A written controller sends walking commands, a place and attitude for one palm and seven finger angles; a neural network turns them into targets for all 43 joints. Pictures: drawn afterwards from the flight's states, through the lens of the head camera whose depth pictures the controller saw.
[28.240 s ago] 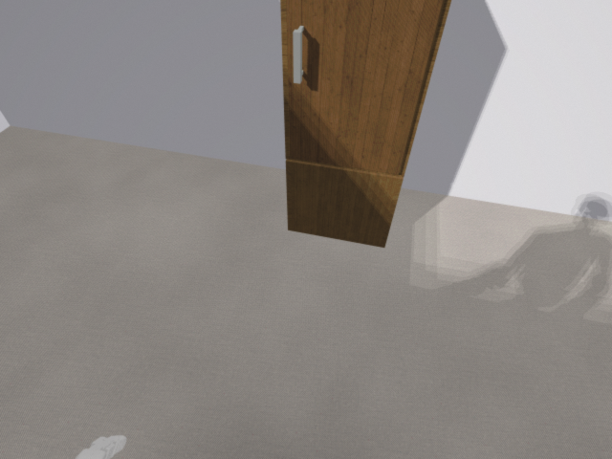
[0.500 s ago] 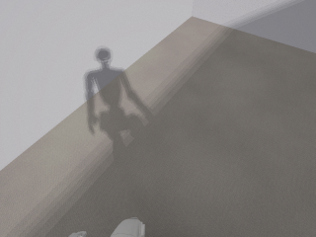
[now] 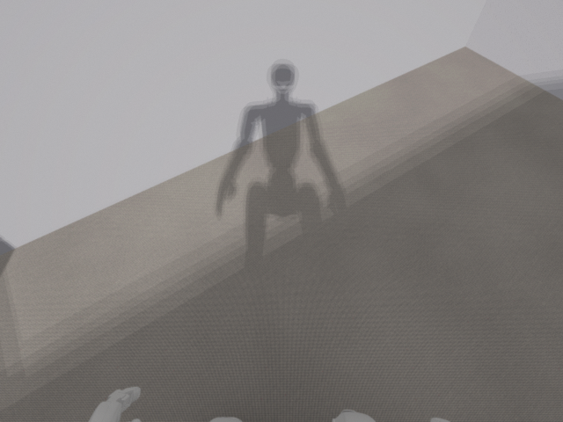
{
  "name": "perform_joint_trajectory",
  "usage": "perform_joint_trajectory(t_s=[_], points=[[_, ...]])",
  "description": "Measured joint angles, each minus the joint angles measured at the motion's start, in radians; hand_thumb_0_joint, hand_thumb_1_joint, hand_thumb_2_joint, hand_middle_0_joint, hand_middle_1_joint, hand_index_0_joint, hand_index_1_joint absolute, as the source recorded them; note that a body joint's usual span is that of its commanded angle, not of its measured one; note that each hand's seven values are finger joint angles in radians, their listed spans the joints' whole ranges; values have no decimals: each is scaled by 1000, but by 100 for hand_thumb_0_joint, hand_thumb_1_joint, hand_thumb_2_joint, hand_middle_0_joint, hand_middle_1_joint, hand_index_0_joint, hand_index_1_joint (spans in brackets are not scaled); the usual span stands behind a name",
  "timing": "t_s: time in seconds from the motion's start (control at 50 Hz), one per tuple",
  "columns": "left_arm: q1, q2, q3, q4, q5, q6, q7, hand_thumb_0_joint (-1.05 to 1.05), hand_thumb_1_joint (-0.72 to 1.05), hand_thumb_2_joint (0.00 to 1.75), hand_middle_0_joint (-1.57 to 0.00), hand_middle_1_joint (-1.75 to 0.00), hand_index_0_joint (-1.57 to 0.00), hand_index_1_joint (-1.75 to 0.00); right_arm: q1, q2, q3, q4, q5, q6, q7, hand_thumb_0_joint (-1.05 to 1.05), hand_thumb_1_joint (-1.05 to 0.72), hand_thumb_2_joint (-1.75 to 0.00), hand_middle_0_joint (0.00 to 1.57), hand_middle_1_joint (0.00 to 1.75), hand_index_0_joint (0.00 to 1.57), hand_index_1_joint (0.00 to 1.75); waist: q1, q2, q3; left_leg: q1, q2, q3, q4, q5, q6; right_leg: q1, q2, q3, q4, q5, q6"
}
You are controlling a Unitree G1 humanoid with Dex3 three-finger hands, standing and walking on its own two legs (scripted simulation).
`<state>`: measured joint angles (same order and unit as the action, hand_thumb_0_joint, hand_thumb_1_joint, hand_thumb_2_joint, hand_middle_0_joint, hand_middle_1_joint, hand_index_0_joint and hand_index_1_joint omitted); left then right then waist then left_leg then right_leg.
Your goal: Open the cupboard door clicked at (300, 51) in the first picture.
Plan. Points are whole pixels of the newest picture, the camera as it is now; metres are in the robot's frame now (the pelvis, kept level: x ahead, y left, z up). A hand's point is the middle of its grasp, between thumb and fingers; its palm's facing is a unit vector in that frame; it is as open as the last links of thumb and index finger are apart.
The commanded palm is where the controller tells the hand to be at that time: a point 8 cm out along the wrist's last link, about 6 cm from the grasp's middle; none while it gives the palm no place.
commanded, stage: turn to face it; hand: left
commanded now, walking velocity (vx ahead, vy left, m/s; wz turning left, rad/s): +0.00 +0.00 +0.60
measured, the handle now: out of the picture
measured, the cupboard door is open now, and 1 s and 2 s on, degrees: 48 48 48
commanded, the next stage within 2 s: none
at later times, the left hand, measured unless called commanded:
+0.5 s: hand out of the picture +0.00 +0.19 -0.19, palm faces +0.35 -0.91 -0.23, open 7.4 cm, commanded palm none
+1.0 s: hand out of the picture +0.03 +0.14 -0.15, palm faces +0.55 -0.79 -0.27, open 7.4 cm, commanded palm none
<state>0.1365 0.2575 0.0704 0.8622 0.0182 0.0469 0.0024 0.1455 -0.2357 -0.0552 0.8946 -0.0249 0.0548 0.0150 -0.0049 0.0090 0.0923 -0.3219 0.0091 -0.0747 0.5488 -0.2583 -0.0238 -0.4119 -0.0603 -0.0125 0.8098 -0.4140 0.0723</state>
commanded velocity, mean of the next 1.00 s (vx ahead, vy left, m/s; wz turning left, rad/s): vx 0.00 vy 0.00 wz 0.60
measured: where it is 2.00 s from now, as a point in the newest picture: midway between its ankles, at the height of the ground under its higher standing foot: outside the picture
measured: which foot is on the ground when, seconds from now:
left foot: down 0.00-0.06, up 0.08-0.40, down 0.42-0.80, up 0.82-1.00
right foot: up 0.00-0.04, down 0.06-0.42, up 0.44-0.78, down 0.80-1.00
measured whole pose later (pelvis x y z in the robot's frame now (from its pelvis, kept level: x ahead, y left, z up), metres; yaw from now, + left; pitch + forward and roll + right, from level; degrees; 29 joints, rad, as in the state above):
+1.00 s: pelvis +0.07 -0.07 +0.01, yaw +36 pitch +1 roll +2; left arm 0.20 0.18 0.03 0.87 0.02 0.01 0.02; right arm 0.15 -0.26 -0.09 0.92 -0.01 0.09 0.03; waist -0.03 0.01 0.10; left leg -0.49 0.01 0.03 1.07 -0.43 -0.07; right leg -0.21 -0.10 -0.15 0.50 -0.31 0.00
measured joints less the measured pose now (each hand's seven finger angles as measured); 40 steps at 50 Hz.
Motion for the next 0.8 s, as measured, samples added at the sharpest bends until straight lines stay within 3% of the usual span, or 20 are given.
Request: perform_joint_trajectory(t_s=[0.04, 0.06, 0.1, 0.16, 0.2, 0.26, 0.36, 0.4, 0.42, 0.46, 0.5, 0.56, 0.68, 0.74, 0.8], points=[[6, -1, -3, -13, 0, -14, -1, 1, 91, 89, -20, -30, -20, -30, 9, -3, -7, -1, 4, 7, 1, 0, -90, -90, 20, 30, 21, 30, -3, 9, -10, -22, -7, -25, 34, -17, -17, 69, 14, -12, -153, 68, -5], [12, -3, -4, -18, 4, -25, 2, 1, 91, 89, -20, -30, -20, -30, 13, -6, -12, -2, 9, 10, 2, 0, -90, -90, 20, 30, 21, 30, -2, 11, -16, -44, -12, -29, 74, -47, -12, 88, 13, -18, -203, 90, -46], [16, -26, -15, -16, 10, -35, 9, 0, 91, 89, -20, -30, -20, -30, 7, -25, -26, 5, 13, 20, 3, 0, -90, -90, 20, 30, 21, 30, -5, 36, -6, -109, -21, -23, 268, -192, -8, 91, 7, -47, -180, 77, -77], [42, -56, -28, -9, 8, -35, 17, 0, 91, 89, -20, -30, -20, -30, 1, -42, -37, 16, 9, 30, 9, 0, -90, -90, 20, 30, 20, 30, -12, 45, -2, -188, -20, 30, 549, -202, -20, 131, -15, -87, -222, 79, -73], [57, -65, -33, -2, 8, -32, 19, 0, 91, 89, -20, -30, -20, -30, -3, -40, -36, 17, 11, 33, 14, 1, -90, -90, 20, 30, 20, 30, -18, 30, 1, -197, -5, 68, 594, -182, -34, 158, -31, -110, -262, 93, -71], [71, -71, -36, 6, 9, -35, 19, 1, 91, 89, -21, -30, -20, -30, -9, -27, -27, 17, 14, 31, 19, 1, -90, -90, 20, 30, 20, 30, -19, -4, 10, -156, 13, 116, 474, -177, -46, 188, -55, -150, -297, 101, -71], [89, -66, -34, 15, 13, -42, 13, 1, 91, 89, -21, -30, -20, -30, -37, -13, -11, 15, 18, 23, 23, 1, -91, -90, 20, 30, 20, 30, 6, -39, 29, -57, 15, 167, 203, -163, -32, 198, -83, -218, -257, 61, -59], [103, -55, -28, 23, 8, -40, 10, 1, 90, 89, -21, -30, -20, -30, -45, -11, -6, 3, 16, 12, 24, 1, -90, -90, 20, 30, 20, 30, 11, -50, 27, 0, 6, 184, 69, -67, -16, 183, -98, -241, -194, 22, -47], [111, -48, -23, 27, 4, -34, 8, 1, 90, 89, -21, -30, -20, -30, -47, -11, -5, -4, 13, 1, 25, 0, -90, -90, 20, 30, 20, 30, 10, -52, 21, 13, 2, 180, 33, -21, 23, 155, -107, -242, -129, 0, -38], [96, -24, -15, 44, 0, -7, 10, 1, 91, 89, -21, -30, -20, -30, -55, 2, -2, -12, 11, -15, 18, 0, -90, -90, 20, 30, 20, 30, 12, -75, 28, -8, -13, 167, 80, -53, 62, 70, -98, -154, 76, -116, -14], [79, -8, -7, 54, 1, 15, 15, 1, 91, 89, -21, -30, -20, -30, -47, 11, 5, -18, 9, -23, 9, 0, -90, -90, 20, 30, 20, 30, 13, -77, 25, -3, -13, 145, 75, -66, 64, -3, -67, -90, 232, -135, -3], [49, 1, 1, 53, 2, 22, 11, 1, 91, 89, -20, -30, -20, -30, -24, 15, 9, -15, 7, -23, -6, 0, -90, -90, 20, 30, 20, 30, 10, -60, 15, 20, -11, 104, 19, -34, 50, -67, -43, -38, 310, -64, 7], [7, 2, 3, 13, 1, 10, 3, 1, 91, 89, -20, -30, -20, -30, 12, 11, 6, 9, 2, -12, -5, 0, -90, -90, 20, 30, 21, 30, 5, -25, 0, 43, -10, 36, -45, 5, 33, -54, -25, 7, 144, -5, 9], [-6, -2, 0, 0, -2, 2, 3, 1, 91, 89, -20, -30, -20, -30, 24, 7, -1, 14, 0, -4, -2, 0, -90, -90, 20, 30, 21, 30, -7, -6, -5, 30, -10, 2, -30, -1, 15, 4, -2, 3, -3, 3, 4], [2, -4, -7, -19, -1, -21, 3, 1, 91, 89, -20, -30, -20, -30, 39, 0, -12, 13, 9, 5, -1, 0, -90, -90, 20, 30, 21, 30, -11, 0, -19, -11, -26, -27, 36, -33, -9, 107, 11, -12, -230, 106, -13]])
